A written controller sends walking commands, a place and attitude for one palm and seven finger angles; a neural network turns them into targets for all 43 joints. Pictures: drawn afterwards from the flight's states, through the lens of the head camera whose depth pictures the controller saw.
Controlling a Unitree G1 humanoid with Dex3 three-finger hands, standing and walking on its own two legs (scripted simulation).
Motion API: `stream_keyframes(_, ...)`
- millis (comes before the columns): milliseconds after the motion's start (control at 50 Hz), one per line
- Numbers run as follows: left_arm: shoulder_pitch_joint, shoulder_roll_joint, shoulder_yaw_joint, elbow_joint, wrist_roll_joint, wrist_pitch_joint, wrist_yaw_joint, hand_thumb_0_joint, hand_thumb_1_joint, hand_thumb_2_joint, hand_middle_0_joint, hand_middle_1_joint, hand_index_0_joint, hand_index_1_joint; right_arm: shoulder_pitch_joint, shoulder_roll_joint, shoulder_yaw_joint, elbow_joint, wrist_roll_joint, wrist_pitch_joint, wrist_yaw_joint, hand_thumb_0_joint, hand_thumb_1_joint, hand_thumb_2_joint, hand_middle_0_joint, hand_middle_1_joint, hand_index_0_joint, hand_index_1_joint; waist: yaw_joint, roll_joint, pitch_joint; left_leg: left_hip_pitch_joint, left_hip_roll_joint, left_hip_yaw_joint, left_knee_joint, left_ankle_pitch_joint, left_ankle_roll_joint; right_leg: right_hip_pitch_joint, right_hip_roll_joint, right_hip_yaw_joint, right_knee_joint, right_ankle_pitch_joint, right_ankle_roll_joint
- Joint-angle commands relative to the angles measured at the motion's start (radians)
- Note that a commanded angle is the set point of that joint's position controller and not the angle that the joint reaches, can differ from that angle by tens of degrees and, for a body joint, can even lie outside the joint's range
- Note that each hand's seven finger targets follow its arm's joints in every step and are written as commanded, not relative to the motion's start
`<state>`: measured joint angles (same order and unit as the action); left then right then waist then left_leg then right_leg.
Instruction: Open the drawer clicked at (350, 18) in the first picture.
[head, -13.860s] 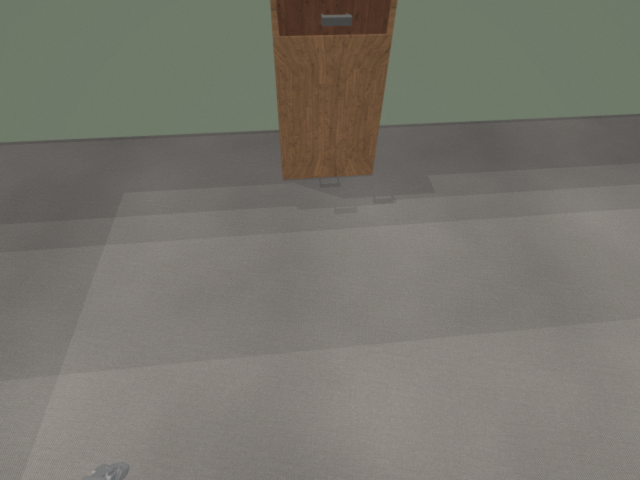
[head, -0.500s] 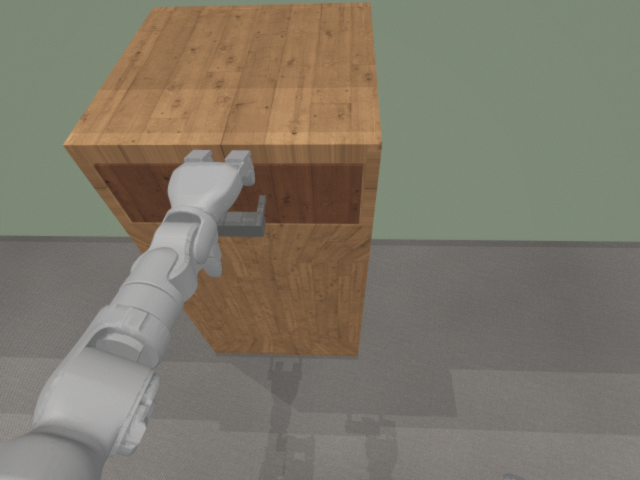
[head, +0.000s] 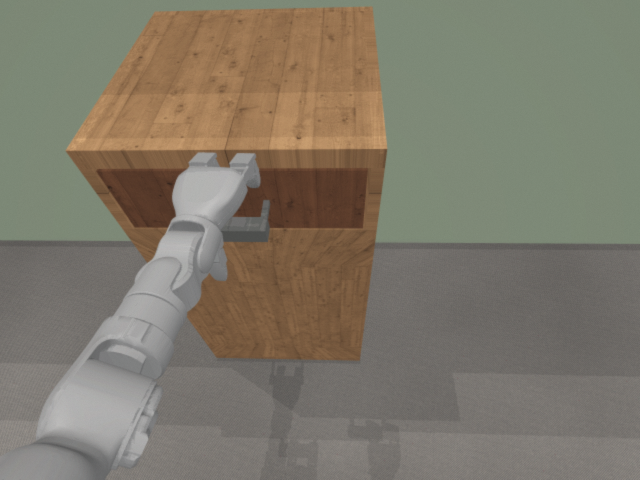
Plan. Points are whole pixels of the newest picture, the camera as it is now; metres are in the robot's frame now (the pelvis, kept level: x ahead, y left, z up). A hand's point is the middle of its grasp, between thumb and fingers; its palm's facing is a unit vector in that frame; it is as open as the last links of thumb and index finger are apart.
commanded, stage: lower the fingers behind the handle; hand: left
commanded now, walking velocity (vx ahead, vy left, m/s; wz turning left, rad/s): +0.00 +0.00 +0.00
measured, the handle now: (235, 217) +0.50 +0.15 +0.00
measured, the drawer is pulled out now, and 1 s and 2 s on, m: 0.00 0.00 0.00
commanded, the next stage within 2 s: close the thumb around the handle in 1.70 s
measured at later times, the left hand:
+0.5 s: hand (223, 230) +0.44 +0.15 +0.03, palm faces +0.00 -0.02 -1.00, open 13.8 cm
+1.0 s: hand (235, 237) +0.45 +0.14 +0.00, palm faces -0.01 -0.02 -1.00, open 13.8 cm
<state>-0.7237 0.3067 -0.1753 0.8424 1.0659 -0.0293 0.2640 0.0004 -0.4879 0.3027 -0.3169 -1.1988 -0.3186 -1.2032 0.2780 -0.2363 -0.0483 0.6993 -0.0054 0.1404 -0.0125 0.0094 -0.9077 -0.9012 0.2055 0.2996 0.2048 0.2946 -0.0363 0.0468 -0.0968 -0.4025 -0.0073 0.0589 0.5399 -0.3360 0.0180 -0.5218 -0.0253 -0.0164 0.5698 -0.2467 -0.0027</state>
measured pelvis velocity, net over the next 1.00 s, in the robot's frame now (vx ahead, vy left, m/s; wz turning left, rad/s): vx -0.01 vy -0.01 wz -0.01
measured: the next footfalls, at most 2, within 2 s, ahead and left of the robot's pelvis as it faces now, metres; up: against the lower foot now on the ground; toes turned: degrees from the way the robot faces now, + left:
none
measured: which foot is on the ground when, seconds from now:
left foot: down 0.00-1.00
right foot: down 0.00-1.00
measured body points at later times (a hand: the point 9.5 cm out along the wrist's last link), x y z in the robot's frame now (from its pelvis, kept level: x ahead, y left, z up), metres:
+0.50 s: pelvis +0.00 -0.01 +0.00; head +0.06 -0.03 +0.44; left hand +0.44 +0.15 +0.09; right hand +0.08 -0.26 -0.15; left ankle -0.05 +0.11 -0.73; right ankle +0.01 -0.12 -0.73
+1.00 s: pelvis -0.01 -0.01 -0.01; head +0.08 -0.03 +0.43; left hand +0.45 +0.14 +0.06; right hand +0.03 -0.27 -0.16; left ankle -0.05 +0.11 -0.73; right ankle +0.01 -0.12 -0.73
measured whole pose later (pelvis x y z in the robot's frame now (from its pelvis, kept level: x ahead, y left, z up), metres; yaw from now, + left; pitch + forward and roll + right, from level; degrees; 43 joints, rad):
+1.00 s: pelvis -0.01 -0.01 -0.01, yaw +0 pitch +16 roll +1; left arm -0.75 0.29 -0.13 1.00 1.11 0.02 0.42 0.00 -0.49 0.30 -0.32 -1.20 -0.31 -1.21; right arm 0.29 -0.24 -0.07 0.73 -0.02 0.13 0.00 0.01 -0.91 -0.90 0.20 0.30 0.20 0.29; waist -0.08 0.05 -0.12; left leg -0.56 0.01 0.06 0.65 -0.37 0.01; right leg -0.68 -0.01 -0.01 0.66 -0.27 -0.01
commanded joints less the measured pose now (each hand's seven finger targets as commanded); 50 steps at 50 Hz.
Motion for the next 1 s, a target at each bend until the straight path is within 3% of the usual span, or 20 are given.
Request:
stream_keyframes(0,-0.445,0.243,0.120,-0.180,0.012,0.041,0.080,0.000,-0.500,0.300,-0.300,-1.200,-0.300,-1.200,0.017,-0.129,-0.046,-0.089,-0.005,-0.029,-0.007,0.000,-0.900,-0.900,0.200,0.300,0.200,0.300,0.014,-0.054,-0.377,0.071,-0.014,-0.010,-0.037,0.451,0.001,0.309,0.037,-0.009,-0.003,0.368,-0.042)
stream_keyframes(80,-0.457,0.180,0.052,-0.170,-0.006,0.073,0.047,0.000,-0.500,0.300,-0.300,-1.200,-0.300,-1.200,0.003,-0.134,-0.044,-0.098,0.003,-0.025,-0.008,0.000,-0.900,-0.900,0.200,0.300,0.200,0.300,-0.008,-0.083,-0.355,0.069,-0.016,-0.010,-0.047,0.414,0.008,0.311,0.035,-0.009,-0.020,0.355,-0.037)
stream_keyframes(120,-0.447,0.132,0.015,-0.161,-0.016,0.066,0.017,0.000,-0.500,0.300,-0.300,-1.200,-0.300,-1.200,0.009,-0.136,-0.048,-0.102,0.003,-0.025,-0.011,0.000,-0.900,-0.900,0.200,0.300,0.200,0.300,-0.020,-0.092,-0.354,0.088,-0.016,-0.014,-0.042,0.414,0.009,0.297,0.035,-0.013,-0.025,0.344,-0.037)
stream_keyframes(160,-0.445,0.128,0.007,-0.156,-0.022,0.043,-0.002,0.000,-0.500,0.300,-0.300,-1.200,-0.300,-1.200,0.016,-0.137,-0.048,-0.099,0.001,-0.027,-0.016,0.000,-0.900,-0.900,0.200,0.300,0.200,0.300,-0.027,-0.095,-0.341,0.091,-0.017,-0.015,-0.036,0.388,0.014,0.279,0.034,-0.009,-0.030,0.327,-0.035)
stream_keyframes(200,-0.439,0.147,0.024,-0.156,-0.016,0.015,-0.006,0.000,-0.500,0.300,-0.300,-1.200,-0.300,-1.200,0.023,-0.136,-0.046,-0.100,-0.002,-0.027,-0.020,0.000,-0.900,-0.900,0.200,0.300,0.200,0.300,-0.022,-0.094,-0.324,0.077,-0.019,-0.018,-0.033,0.374,0.013,0.269,0.033,-0.009,-0.026,0.317,-0.037)
stream_keyframes(280,-0.456,0.168,0.054,-0.206,0.000,-0.035,0.036,0.000,-0.500,0.300,-0.300,-1.200,-0.300,-1.200,0.035,-0.127,-0.051,-0.096,-0.010,-0.035,-0.017,0.000,-0.900,-0.900,0.200,0.300,0.200,0.300,-0.012,-0.042,-0.371,0.089,-0.019,-0.023,-0.007,0.431,0.006,0.252,0.036,-0.007,0.003,0.345,-0.042)
stream_keyframes(320,-0.451,0.197,0.087,-0.187,0.013,-0.032,0.071,0.000,-0.500,0.300,-0.300,-1.200,-0.300,-1.200,0.038,-0.130,-0.049,-0.091,-0.014,-0.034,-0.014,0.000,-0.900,-0.900,0.200,0.300,0.200,0.300,-0.005,-0.053,-0.379,0.064,-0.021,-0.026,-0.003,0.442,0.002,0.259,0.038,-0.010,0.014,0.355,-0.044)
stream_keyframes(360,-0.440,0.158,0.066,-0.147,0.019,-0.009,0.104,0.000,-0.500,0.300,-0.300,-1.200,-0.300,-1.200,0.030,-0.123,-0.050,-0.087,-0.015,-0.034,-0.006,0.000,-0.900,-0.900,0.200,0.300,0.200,0.300,-0.012,-0.058,-0.356,0.045,-0.019,-0.018,-0.001,0.420,0.001,0.237,0.039,-0.012,0.014,0.344,-0.042)
stream_keyframes(420,-0.453,0.221,0.113,-0.103,0.029,0.034,0.132,0.000,-0.500,0.300,-0.300,-1.200,-0.300,-1.200,0.026,-0.133,-0.047,-0.080,-0.013,-0.030,-0.008,0.000,-0.900,-0.900,0.200,0.300,0.200,0.300,-0.011,-0.075,-0.376,0.001,-0.026,-0.013,-0.002,0.377,0.004,0.272,0.038,-0.003,0.015,0.339,-0.040)
stream_keyframes(480,-0.493,0.165,0.055,-0.071,0.024,0.063,0.129,0.000,-0.500,0.300,-0.300,-1.200,-0.300,-1.200,0.028,-0.132,-0.048,-0.076,-0.011,-0.032,-0.011,0.000,-0.900,-0.900,0.200,0.300,0.200,0.300,-0.039,-0.069,-0.366,0.007,-0.024,-0.008,-0.001,0.342,0.010,0.244,0.038,-0.001,0.004,0.314,-0.036)
stream_keyframes(540,-0.519,0.176,0.057,-0.068,0.016,0.047,0.106,0.000,-0.500,0.300,-0.300,-1.200,-0.300,-1.200,0.046,-0.137,-0.051,-0.075,-0.011,-0.035,-0.021,0.000,-0.900,-0.900,0.200,0.300,0.200,0.300,-0.050,-0.067,-0.404,0.014,-0.024,-0.015,0.008,0.336,0.013,0.248,0.037,0.001,0.011,0.311,-0.034)
stream_keyframes(560,-0.507,0.149,0.039,-0.064,0.014,0.038,0.099,0.000,-0.500,0.300,-0.300,-1.200,-0.300,-1.200,0.053,-0.135,-0.053,-0.075,-0.012,-0.037,-0.022,0.000,-0.900,-0.900,0.200,0.300,0.200,0.300,-0.051,-0.067,-0.404,0.018,-0.024,-0.015,0.012,0.347,0.014,0.242,0.037,-0.001,0.013,0.320,-0.034)
stream_keyframes(620,-0.470,0.174,0.069,-0.045,0.012,0.007,0.094,0.000,-0.500,0.300,-0.300,-1.200,-0.300,-1.200,0.070,-0.139,-0.053,-0.073,-0.016,-0.040,-0.025,0.000,-0.900,-0.900,0.200,0.300,0.200,0.300,-0.046,-0.089,-0.413,-0.009,-0.027,-0.016,0.026,0.353,0.016,0.253,0.038,0.002,0.023,0.345,-0.033)
stream_keyframes(660,-0.456,0.164,0.066,-0.036,0.022,-0.006,0.108,0.000,-0.500,0.300,-0.300,-1.200,-0.300,-1.200,0.080,-0.136,-0.056,-0.068,-0.017,-0.045,-0.022,0.000,-0.900,-0.900,0.200,0.300,0.200,0.300,-0.046,-0.082,-0.389,-0.025,-0.024,-0.015,0.034,0.347,0.014,0.218,0.039,0.001,0.030,0.332,-0.034)
stream_keyframes(760,-0.439,0.170,0.094,-0.039,0.038,0.001,0.165,0.000,-0.500,0.300,-0.300,-1.200,-0.300,-1.200,0.091,-0.133,-0.062,-0.063,-0.025,-0.045,-0.004,0.000,-0.900,-0.900,0.200,0.300,0.200,0.300,-0.030,-0.042,-0.425,-0.039,-0.021,-0.013,0.058,0.387,0.008,0.202,0.042,-0.003,0.060,0.354,-0.040)
stream_keyframes(800,-0.452,0.192,0.107,-0.023,0.041,0.023,0.186,0.000,-0.500,0.300,-0.300,-1.200,-0.300,-1.200,0.088,-0.139,-0.059,-0.059,-0.024,-0.043,-0.002,0.000,-0.900,-0.900,0.200,0.300,0.200,0.300,-0.038,-0.067,-0.408,-0.069,-0.023,-0.008,0.058,0.351,0.011,0.203,0.042,0.001,0.057,0.342,-0.036)
stream_keyframes(840,-0.465,0.234,0.136,-0.040,0.048,0.035,0.197,0.000,-0.500,0.300,-0.300,-1.200,-0.300,-1.200,0.086,-0.141,-0.060,-0.058,-0.026,-0.040,-0.003,0.000,-0.900,-0.900,0.200,0.300,0.200,0.300,-0.032,-0.060,-0.462,-0.074,-0.026,-0.006,0.066,0.362,0.013,0.235,0.040,0.008,0.070,0.368,-0.036)
stream_keyframes(900,-0.452,0.162,0.083,-0.021,0.045,0.056,0.197,0.000,-0.500,0.300,-0.300,-1.200,-0.300,-1.200,0.084,-0.136,-0.064,-0.055,-0.023,-0.038,-0.002,0.000,-0.900,-0.900,0.200,0.300,0.200,0.300,-0.047,-0.048,-0.436,-0.061,-0.021,-0.004,0.069,0.370,0.011,0.202,0.042,-0.001,0.066,0.366,-0.035)
stream_keyframes(920,-0.436,0.193,0.113,-0.002,0.046,0.062,0.195,0.000,-0.500,0.300,-0.300,-1.200,-0.300,-1.200,0.082,-0.141,-0.063,-0.050,-0.025,-0.036,-0.002,0.000,-0.900,-0.900,0.200,0.300,0.200,0.300,-0.042,-0.065,-0.439,-0.067,-0.021,-0.005,0.073,0.371,0.012,0.208,0.043,0.000,0.068,0.363,-0.036)
stream_keyframes(980,-0.418,0.165,0.080,0.038,0.037,0.080,0.181,0.000,-0.500,0.300,-0.300,-1.200,-0.300,-1.200,0.077,-0.143,-0.058,-0.056,-0.019,-0.034,-0.008,0.000,-0.900,-0.900,0.200,0.300,0.200,0.300,-0.053,-0.098,-0.399,-0.095,-0.023,0.000,0.064,0.307,0.015,0.199,0.042,0.003,0.054,0.324,-0.030)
